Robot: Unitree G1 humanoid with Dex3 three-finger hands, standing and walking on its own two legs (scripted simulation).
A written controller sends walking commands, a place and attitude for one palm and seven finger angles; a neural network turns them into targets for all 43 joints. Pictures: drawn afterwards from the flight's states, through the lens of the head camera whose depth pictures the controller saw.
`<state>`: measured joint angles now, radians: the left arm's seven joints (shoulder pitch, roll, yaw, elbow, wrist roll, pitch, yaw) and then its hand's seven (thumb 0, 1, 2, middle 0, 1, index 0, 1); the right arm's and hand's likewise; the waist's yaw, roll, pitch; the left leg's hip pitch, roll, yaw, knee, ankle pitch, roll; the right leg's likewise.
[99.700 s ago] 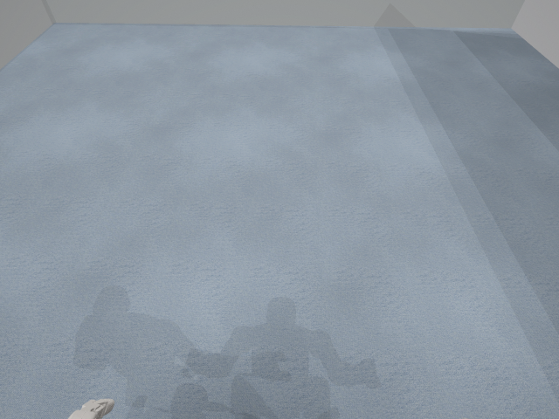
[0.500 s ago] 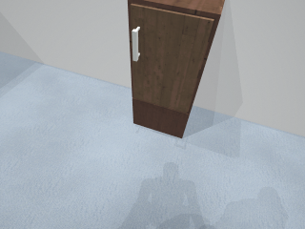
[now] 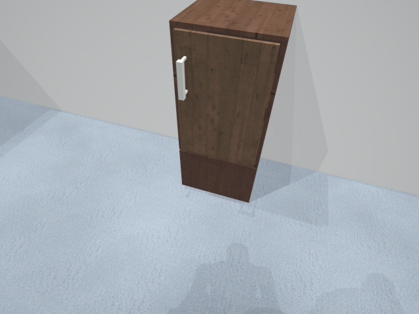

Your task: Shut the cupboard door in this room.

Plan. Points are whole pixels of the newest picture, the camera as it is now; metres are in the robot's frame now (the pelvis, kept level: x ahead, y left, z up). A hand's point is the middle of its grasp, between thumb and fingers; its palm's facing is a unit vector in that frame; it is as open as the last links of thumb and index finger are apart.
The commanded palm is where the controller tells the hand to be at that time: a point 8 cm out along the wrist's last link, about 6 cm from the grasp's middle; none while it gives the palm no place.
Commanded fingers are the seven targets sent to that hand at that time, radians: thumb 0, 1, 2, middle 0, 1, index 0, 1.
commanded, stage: let the arm hang, fingers relaxed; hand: left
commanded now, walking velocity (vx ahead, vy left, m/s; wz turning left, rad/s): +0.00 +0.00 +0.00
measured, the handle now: (183, 78) +0.95 +0.15 -0.02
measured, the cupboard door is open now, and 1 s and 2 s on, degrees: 0 0 0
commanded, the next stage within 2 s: look to check the result in 0.08 s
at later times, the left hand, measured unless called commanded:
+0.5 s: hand out of the picture +0.02 +0.20 -0.17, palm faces +0.00 -0.97 -0.26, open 7.3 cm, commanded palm none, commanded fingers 0.00 0.90 0.90 -0.20 -0.30 -0.20 -0.30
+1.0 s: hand out of the picture +0.09 +0.19 -0.16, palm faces +0.00 -0.97 -0.26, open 7.3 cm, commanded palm none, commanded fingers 0.00 0.90 0.90 -0.20 -0.30 -0.20 -0.30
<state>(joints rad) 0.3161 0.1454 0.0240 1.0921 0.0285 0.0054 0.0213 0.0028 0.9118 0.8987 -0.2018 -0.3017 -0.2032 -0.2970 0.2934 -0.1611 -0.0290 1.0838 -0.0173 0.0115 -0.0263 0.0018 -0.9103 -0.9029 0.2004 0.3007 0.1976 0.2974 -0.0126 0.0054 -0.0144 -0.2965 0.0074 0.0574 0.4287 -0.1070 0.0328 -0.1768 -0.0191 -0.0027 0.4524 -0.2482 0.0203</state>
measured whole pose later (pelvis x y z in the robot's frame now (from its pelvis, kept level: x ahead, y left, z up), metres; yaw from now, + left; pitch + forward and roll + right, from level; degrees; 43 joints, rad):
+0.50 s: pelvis +0.02 -0.01 +0.00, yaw +0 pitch -2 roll +0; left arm 0.27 0.23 0.03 1.13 0.02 0.00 0.01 0.01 0.91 0.90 -0.20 -0.30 -0.20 -0.30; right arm 0.23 -0.23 -0.03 1.11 -0.01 0.01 -0.02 0.00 -0.91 -0.90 0.20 0.30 0.20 0.30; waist -0.01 0.01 0.05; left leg -0.25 0.02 0.05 0.39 -0.12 0.02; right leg -0.12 -0.01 0.00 0.40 -0.25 0.01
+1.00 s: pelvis +0.05 -0.02 +0.01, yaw +0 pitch -1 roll +0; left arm 0.19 0.24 0.02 1.12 0.02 -0.01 0.01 0.00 0.91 0.90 -0.20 -0.30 -0.20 -0.30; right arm 0.15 -0.26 -0.01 1.11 -0.01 0.00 -0.02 0.00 -0.91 -0.90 0.20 0.30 0.20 0.30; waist -0.01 0.00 0.04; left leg -0.20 0.02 0.05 0.36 -0.14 0.00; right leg -0.05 0.00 -0.01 0.33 -0.26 0.00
